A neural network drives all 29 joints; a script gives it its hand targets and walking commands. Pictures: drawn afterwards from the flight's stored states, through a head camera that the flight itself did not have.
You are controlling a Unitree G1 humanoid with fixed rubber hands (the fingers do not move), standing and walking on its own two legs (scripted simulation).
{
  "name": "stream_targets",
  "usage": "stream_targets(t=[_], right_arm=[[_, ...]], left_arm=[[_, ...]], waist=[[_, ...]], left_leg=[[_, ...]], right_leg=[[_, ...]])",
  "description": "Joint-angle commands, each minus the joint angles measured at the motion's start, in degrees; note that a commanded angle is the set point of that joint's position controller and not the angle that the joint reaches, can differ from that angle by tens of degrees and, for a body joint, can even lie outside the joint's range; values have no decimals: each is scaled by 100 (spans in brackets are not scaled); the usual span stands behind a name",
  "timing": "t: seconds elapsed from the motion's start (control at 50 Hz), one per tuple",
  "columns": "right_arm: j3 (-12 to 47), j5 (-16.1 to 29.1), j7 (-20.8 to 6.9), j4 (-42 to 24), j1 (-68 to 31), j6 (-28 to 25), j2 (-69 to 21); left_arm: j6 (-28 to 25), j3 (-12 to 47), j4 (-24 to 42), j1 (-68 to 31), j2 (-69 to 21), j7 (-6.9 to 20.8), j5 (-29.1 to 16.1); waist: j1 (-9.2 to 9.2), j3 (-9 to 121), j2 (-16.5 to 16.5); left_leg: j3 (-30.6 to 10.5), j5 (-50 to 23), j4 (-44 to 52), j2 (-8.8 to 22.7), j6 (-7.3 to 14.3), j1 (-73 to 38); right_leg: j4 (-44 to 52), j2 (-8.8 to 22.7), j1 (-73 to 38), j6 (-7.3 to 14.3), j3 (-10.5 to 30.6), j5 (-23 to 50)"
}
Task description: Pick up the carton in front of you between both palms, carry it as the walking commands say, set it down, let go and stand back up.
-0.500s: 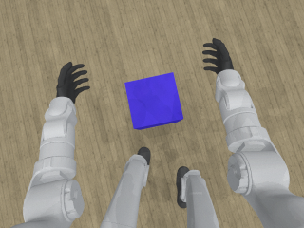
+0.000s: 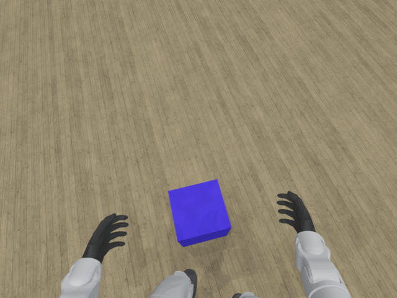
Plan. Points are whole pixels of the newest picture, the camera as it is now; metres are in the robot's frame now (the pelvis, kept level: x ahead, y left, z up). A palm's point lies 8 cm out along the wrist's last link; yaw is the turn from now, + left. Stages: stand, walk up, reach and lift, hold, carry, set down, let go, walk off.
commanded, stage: let go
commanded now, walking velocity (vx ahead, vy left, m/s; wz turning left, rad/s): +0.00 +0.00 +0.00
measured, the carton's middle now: (199, 215) +0.39 +0.06 -0.63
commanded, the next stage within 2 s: stand in 0.74 s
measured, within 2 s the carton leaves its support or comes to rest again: neither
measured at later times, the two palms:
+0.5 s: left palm (116, 257) +0.18 +0.19 -0.05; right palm (377, 287) +0.18 -0.28 -0.05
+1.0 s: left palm (77, 294) +0.11 +0.26 -0.09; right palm out of the picture +0.13 -0.27 -0.09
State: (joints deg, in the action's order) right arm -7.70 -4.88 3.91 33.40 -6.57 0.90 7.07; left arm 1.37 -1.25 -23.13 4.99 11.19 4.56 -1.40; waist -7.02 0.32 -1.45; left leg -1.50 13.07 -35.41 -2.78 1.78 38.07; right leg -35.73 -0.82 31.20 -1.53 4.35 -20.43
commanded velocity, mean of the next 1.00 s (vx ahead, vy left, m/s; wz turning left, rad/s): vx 0.00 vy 0.00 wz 0.00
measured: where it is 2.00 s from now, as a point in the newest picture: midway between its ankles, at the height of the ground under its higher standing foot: outside the picture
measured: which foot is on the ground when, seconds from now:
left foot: down 0.00-1.00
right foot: down 0.00-1.00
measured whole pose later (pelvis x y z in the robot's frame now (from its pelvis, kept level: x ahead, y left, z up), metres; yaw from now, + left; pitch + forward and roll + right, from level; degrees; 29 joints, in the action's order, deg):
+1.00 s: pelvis +0.04 -0.01 +0.01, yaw +5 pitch +4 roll +1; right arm -1.9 -1.9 -0.4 41.4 20.9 -3.2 14.4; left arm -1.9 -1.3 -35.8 20.0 17.8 -2.4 2.4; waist -0.6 4.5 3.4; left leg -4.9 17.3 -34.2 -5.1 1.3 21.1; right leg -33.2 2.3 12.1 -0.8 -1.3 -25.5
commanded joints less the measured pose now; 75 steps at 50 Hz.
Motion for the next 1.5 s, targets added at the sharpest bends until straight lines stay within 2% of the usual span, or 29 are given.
stream_targets(t=[0.0, 0.08, 0.14, 0.2, 0.36, 0.42, 0.44, 0.46, 0.54, 0.62, 0.72, 0.74, 0.76, 0.78, 0.82, 0.84, 0.88, 0.9, 0.96, 1.02, 1.18, 1.48], right_arm=[[-5, 34, -96, -564, 342, -185, 510], [132, 95, -226, -735, 786, -174, 563], [247, 194, -342, -904, 1068, -108, 608], [353, 304, -469, -1084, 1383, -10, 690], [530, 553, -676, -1393, 1682, 262, 842], [535, 576, -694, -1431, 1665, 346, 893], [524, 641, -575, -1093, 1961, 206, 842], [579, 642, -517, -1222, 1880, 187, 846], [571, 635, -445, -1178, 1747, 188, 919], [503, 597, -441, -1101, 1796, 254, 969], [449, 557, -518, -1062, 1798, 346, 977], [359, 248, -343, -49, 2863, 47, 1471], [299, 169, -250, -61, 2684, -70, 1741], [311, 160, -244, -117, 2378, -174, 1665], [405, 259, -330, 6, 2228, -349, 1359], [428, 301, -392, 68, 2202, -415, 1270], [439, 300, -460, 152, 2230, -519, 1233], [439, 298, -465, 223, 2323, -545, 1244], [441, 308, -414, 427, 2622, -546, 1344], [469, 341, -352, 547, 2824, -480, 1372], [514, 369, -253, 621, 2942, -321, 1358], [548, 376, -173, 613, 2817, -144, 1349]], left_arm=[[-129, -61, 670, 324, 486, -52, -76], [-99, -93, 607, 531, 560, -41, -87], [-40, -167, 494, 602, 620, -32, -55], [41, -237, 424, 726, 680, -41, 10], [302, -355, 339, 772, 803, -65, 185], [385, -367, 344, 716, 823, -53, 201], [673, -414, 527, 561, 990, -196, 337], [741, -384, 510, 656, 972, -249, 335], [845, -285, 487, 632, 916, -326, 271], [923, -260, 551, 576, 902, -350, 225], [1035, -205, 685, 565, 826, -385, 175], [333, -276, -183, 895, 1101, -550, 493], [77, -296, -151, 1259, 1085, -635, 567], [-97, -254, -255, 1197, 1085, -649, 535], [-319, -188, -437, 1182, 1089, -676, 447], [-383, -183, -509, 1187, 1152, -678, 415], [-462, -175, -621, 1178, 1208, -678, 399], [-479, -162, -665, 1154, 1189, -686, 406], [-477, -143, -834, 1397, 1205, -732, 359], [-424, -105, -969, 1629, 1210, -767, 297], [-228, -48, -1147, 1895, 1190, -842, 247], [-47, -64, -1464, 2022, 1152, -861, 253]], waist=[[250, 1927, -39], [431, 1297, 347], [523, 912, 515], [575, 641, 516], [563, 34, 343], [562, -92, 361], [629, 254, 217], [577, 207, 453], [590, 106, 553], [670, 54, 456], [709, -34, 259], [853, -43, 742], [641, -436, 377], [614, -607, 237], [560, -241, -82], [545, 89, -108], [571, 275, 173], [603, 329, 192], [578, 608, -50], [568, 716, 22], [579, 460, 229], [570, 230, 92]], left_leg=[[-246, -2886, 320, 241, -426, -3729], [-66, -2271, 663, 138, -369, -3554], [34, -1950, 837, 58, -334, -3536], [83, -1805, 966, -23, -317, -3668], [177, -1478, 1086, -166, -268, -3885], [211, -1355, 1053, -175, -260, -3923], [255, -1234, 851, -266, -279, -3552], [238, -1133, 835, -266, -260, -3374], [200, -1012, 829, -264, -228, -3212], [165, -1148, 849, -230, -241, -3387], [98, -1276, 889, -155, -296, -3772], [-554, 394, 1278, 634, -449, -2141], [-721, 1301, 1512, 548, -474, -1573], [-747, 1391, 1537, 475, -452, -1265], [-764, 884, 1376, 351, -347, -1190], [-734, 578, 1253, 282, -326, -1253], [-727, -91, 919, 282, -266, -1467], [-754, -511, 771, 298, -225, -1541], [-934, -1707, 483, 353, -70, -1779], [-962, -2261, 211, 344, 42, -1860], [-948, -2279, -127, 244, 127, -1673], [-1111, -1843, -118, 166, 178, -1578]], right_leg=[[829, -313, 191, 227, -379, 845], [1204, -172, -724, 160, -320, 1265], [1378, -59, -1136, 79, -267, 1569], [1515, 20, -1427, 33, -207, 1891], [1715, 136, -1662, 12, -82, 2311], [1711, 150, -1643, 8, -66, 2291], [1468, 192, -2085, -55, 5, 2936], [1331, 183, -2168, -117, -7, 3251], [1234, 162, -2123, -131, -18, 3263], [1273, 76, -1915, -35, -132, 2883], [1395, -25, -1600, 101, -282, 2035], [1192, 294, -2056, 75, -429, -1185], [1199, 379, -1887, 128, -151, -1701], [1167, 457, -1756, 172, -77, -1604], [1033, 552, -1986, 244, -1, -996], [1025, 622, -2086, 274, 59, -892], [1050, 752, -1905, 296, 136, -770], [975, 744, -1888, 268, 82, -540], [525, 581, -1999, 144, -234, 414], [303, 554, -2043, 95, -373, 920], [130, 599, -2036, 142, -585, 1711], [325, 592, -2199, 255, -762, 1294]])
